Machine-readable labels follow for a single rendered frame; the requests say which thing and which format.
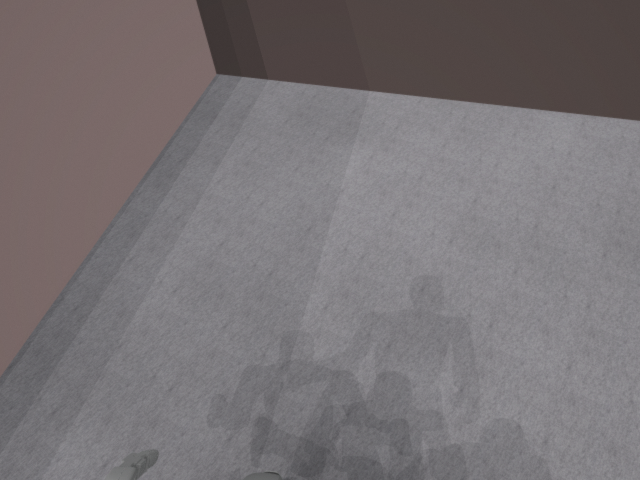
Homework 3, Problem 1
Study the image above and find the robot left shin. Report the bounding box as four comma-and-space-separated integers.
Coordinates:
263, 471, 283, 479

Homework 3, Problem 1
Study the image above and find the robot left hand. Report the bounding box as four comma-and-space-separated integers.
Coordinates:
105, 449, 159, 480

